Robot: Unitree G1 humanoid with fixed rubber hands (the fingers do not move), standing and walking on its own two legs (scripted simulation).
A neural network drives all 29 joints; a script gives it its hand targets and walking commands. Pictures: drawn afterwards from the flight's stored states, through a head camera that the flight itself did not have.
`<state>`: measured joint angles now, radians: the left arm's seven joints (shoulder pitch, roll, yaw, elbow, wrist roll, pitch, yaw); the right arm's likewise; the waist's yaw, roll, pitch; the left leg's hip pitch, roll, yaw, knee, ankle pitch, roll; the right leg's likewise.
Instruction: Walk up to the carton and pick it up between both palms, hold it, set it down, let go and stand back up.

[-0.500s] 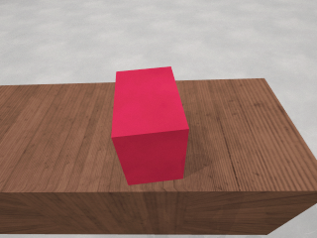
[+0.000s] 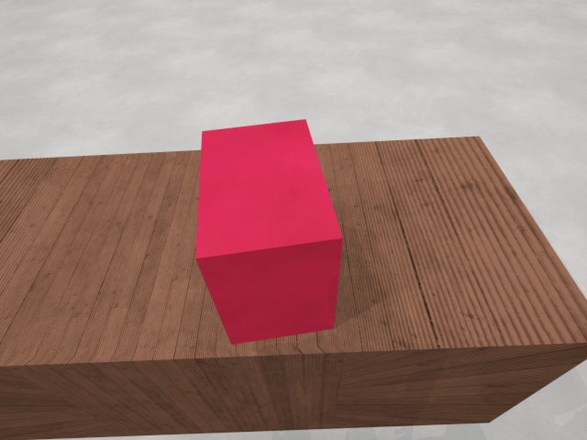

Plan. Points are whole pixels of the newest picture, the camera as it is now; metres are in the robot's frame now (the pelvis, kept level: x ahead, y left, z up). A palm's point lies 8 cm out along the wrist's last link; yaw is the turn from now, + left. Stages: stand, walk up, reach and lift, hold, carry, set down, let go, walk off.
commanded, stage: stand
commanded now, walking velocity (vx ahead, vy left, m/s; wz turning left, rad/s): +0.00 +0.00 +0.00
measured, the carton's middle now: (268, 231) +0.48 +0.08 -0.03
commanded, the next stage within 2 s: none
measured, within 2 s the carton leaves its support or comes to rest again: neither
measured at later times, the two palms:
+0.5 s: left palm out of the picture +0.00 +0.21 -0.15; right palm out of the picture -0.02 -0.20 -0.16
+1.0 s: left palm out of the picture -0.01 +0.21 -0.15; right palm out of the picture -0.03 -0.20 -0.15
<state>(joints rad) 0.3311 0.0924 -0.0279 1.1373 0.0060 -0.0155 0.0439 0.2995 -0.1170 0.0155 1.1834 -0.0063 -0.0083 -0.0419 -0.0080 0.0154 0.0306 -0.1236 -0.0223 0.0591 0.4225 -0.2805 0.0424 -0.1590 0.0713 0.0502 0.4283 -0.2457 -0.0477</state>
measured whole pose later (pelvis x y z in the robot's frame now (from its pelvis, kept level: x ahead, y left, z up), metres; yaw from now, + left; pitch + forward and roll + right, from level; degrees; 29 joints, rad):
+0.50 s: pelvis +0.01 +0.00 +0.00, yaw -1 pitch -2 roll +0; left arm 0.30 0.11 -0.02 1.14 0.01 -0.02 0.05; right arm 0.28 -0.11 0.00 1.18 -0.01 -0.01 -0.05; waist -0.01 0.02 0.03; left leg -0.10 -0.02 0.08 0.43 -0.31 0.04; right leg -0.14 0.07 0.06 0.45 -0.27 -0.05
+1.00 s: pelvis +0.01 +0.00 +0.00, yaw -1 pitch -2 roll +0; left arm 0.31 0.10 -0.02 1.15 0.01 -0.01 0.05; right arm 0.31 -0.11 -0.01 1.19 -0.01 -0.01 -0.05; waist -0.01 0.01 0.03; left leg -0.08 -0.02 0.08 0.42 -0.30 0.05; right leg -0.13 0.07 0.06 0.44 -0.27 -0.04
